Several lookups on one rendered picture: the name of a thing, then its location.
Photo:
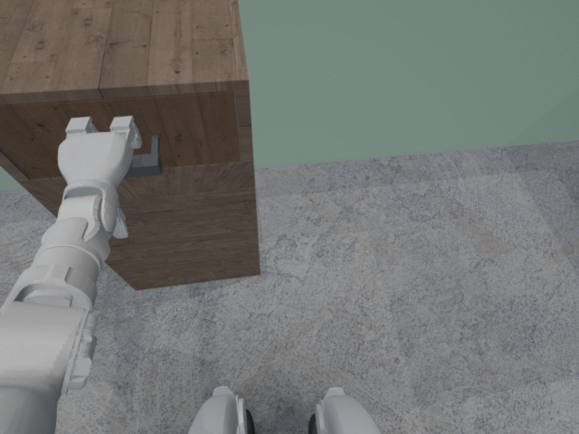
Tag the drawer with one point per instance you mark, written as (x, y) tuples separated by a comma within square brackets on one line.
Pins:
[(194, 128)]

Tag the robot left shin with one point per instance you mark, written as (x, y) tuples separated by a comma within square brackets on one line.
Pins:
[(222, 390)]

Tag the robot left hand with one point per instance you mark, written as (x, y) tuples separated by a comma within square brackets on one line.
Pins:
[(87, 154)]

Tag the handle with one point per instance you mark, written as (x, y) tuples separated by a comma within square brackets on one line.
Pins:
[(148, 164)]

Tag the left robot thigh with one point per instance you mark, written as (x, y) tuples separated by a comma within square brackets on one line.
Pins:
[(221, 414)]

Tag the cabinet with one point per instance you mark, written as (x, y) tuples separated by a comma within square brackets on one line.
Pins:
[(193, 223)]

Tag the robot left forearm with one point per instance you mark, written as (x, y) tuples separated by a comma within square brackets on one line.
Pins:
[(65, 269)]

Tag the robot left upper arm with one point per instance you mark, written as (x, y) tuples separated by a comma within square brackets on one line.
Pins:
[(45, 350)]

